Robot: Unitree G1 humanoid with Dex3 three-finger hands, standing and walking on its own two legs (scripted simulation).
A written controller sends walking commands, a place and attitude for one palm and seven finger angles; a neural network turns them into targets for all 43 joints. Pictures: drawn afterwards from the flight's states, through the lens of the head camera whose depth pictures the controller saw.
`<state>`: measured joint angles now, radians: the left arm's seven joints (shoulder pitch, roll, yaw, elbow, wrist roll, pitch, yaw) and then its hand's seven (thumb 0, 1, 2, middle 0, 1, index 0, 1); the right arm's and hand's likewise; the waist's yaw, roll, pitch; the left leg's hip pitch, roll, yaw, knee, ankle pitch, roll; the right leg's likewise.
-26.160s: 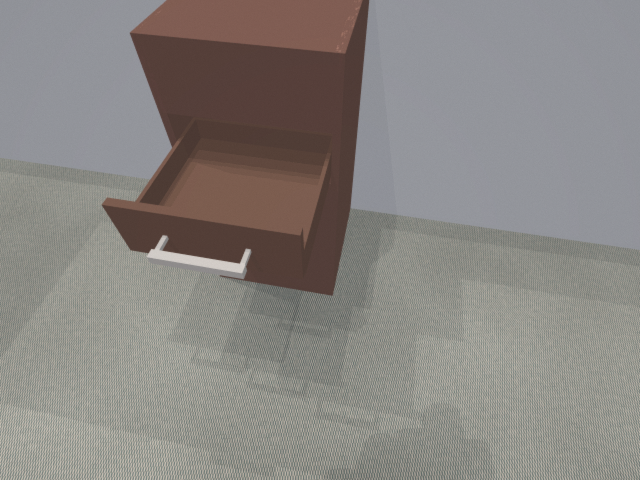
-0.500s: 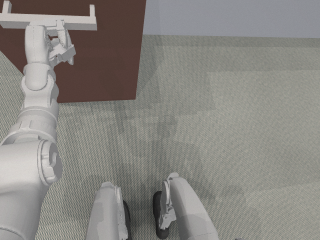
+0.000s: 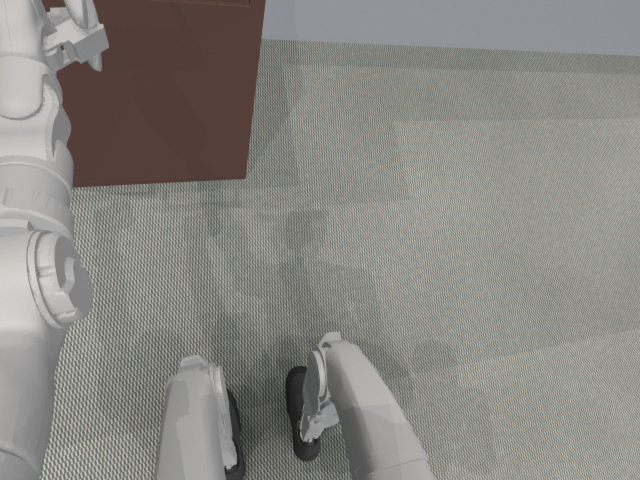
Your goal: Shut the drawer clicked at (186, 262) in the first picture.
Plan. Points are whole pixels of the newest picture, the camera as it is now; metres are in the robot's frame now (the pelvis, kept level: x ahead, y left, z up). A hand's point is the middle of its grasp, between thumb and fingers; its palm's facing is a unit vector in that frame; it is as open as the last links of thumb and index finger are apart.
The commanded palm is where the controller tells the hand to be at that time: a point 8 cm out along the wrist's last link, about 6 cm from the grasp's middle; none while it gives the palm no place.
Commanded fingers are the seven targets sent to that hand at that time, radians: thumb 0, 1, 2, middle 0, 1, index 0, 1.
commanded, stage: push the drawer shut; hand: left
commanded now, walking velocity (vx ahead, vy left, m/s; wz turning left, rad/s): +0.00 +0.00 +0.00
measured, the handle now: out of the picture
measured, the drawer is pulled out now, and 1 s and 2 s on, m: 0.00 0.00 0.00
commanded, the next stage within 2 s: pull the fist back off the drawer in 0.14 s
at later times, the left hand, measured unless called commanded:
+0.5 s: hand (91, 23) +0.60 +0.17 +0.04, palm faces +0.04 -1.00 -0.06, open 3.2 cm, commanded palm +0.61 +0.15 +0.05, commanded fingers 0.00 0.90 0.90 -1.40 -1.60 -1.40 -1.60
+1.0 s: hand (91, 24) +0.58 +0.17 +0.05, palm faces +0.06 -1.00 -0.03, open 3.3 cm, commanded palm +0.56 +0.17 +0.05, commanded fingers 0.00 0.90 0.90 -1.40 -1.60 -1.40 -1.60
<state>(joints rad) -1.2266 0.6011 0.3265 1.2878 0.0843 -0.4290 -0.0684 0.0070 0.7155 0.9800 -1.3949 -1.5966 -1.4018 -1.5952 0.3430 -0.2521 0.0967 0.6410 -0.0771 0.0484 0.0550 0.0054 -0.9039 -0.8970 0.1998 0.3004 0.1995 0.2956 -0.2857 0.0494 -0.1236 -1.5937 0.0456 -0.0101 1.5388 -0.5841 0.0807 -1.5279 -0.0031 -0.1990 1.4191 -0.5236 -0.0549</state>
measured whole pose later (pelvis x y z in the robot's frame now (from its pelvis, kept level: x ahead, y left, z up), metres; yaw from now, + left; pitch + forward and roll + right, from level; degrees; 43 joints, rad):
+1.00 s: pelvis +0.02 +0.01 +0.02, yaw -1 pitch +35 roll -7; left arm -1.03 0.49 0.38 1.11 0.01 -0.41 -0.07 0.03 0.88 0.90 -1.40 -1.60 -1.40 -1.60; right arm 0.35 -0.25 0.07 0.61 -0.06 0.07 0.09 0.01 -0.90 -0.90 0.20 0.30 0.20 0.30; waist -0.24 0.07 -0.14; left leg -1.47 0.05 0.03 1.46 -0.61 0.09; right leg -1.43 0.02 -0.15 1.35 -0.53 -0.04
